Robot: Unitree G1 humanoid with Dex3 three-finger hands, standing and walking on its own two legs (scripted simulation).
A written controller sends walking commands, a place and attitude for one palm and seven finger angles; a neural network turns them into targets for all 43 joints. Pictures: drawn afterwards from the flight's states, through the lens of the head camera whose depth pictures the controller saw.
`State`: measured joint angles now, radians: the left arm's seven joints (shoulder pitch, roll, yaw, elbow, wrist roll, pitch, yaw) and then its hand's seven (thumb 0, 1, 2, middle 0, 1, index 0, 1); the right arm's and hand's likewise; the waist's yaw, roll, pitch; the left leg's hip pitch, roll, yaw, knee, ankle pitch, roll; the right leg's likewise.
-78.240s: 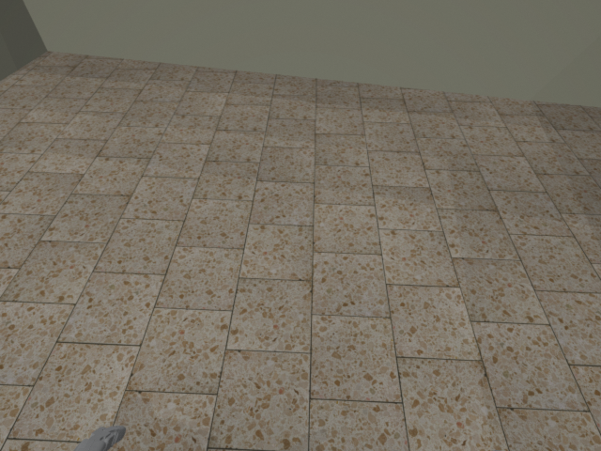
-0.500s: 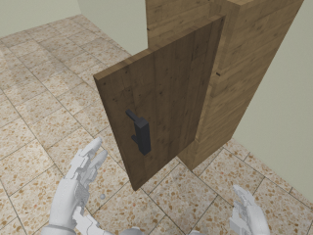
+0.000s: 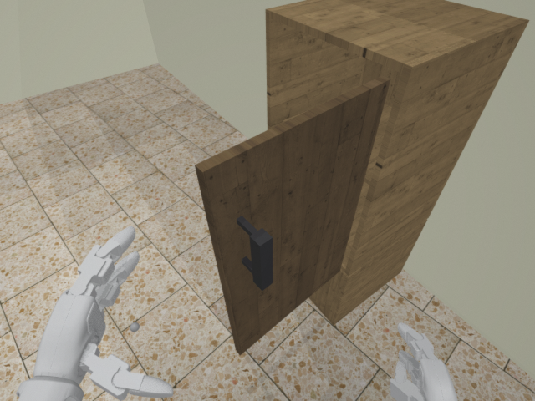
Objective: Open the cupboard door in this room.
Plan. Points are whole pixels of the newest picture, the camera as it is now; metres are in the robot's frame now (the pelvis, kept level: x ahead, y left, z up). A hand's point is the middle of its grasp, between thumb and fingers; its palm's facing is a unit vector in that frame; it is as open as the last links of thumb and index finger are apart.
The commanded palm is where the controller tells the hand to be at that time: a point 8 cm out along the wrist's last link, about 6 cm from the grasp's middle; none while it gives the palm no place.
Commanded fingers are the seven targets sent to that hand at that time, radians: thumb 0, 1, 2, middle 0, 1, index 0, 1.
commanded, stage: draw the hand back to the body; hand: left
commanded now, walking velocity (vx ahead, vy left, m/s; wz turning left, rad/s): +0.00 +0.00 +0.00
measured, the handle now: (253, 252) +0.33 +0.06 +0.07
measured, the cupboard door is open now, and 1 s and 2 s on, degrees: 94 94 94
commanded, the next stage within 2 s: step back with the hand held close in 1.00 s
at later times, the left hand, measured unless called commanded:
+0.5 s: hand (69, 271) +0.20 +0.24 +0.18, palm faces +0.39 -0.83 -0.40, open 10.5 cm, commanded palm +0.16 +0.29 +0.19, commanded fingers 0.00 0.73 0.82 -0.19 -0.30 -0.19 -0.30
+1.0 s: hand (61, 261) +0.21 +0.25 +0.19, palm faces +0.43 -0.81 -0.40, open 7.4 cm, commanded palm +0.16 +0.29 +0.21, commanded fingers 0.00 0.90 0.90 -0.20 -0.30 -0.20 -0.30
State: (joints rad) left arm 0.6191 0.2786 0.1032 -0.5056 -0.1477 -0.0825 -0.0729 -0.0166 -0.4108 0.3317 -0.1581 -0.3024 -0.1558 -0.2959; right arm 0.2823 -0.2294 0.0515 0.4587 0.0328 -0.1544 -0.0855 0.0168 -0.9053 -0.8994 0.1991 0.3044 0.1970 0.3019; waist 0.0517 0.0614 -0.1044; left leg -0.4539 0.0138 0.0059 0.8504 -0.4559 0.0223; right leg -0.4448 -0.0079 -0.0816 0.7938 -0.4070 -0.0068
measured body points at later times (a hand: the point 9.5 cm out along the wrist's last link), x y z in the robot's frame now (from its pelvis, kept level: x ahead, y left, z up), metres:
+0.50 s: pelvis +0.01 +0.00 +0.04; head +0.00 -0.02 +0.48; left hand +0.18 +0.29 +0.20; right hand +0.20 -0.21 -0.05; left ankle -0.01 +0.10 -0.70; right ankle +0.00 -0.12 -0.70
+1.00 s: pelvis +0.02 -0.01 +0.04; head +0.00 -0.03 +0.49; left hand +0.18 +0.29 +0.21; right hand +0.20 -0.23 -0.05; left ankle -0.01 +0.10 -0.70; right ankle +0.00 -0.12 -0.70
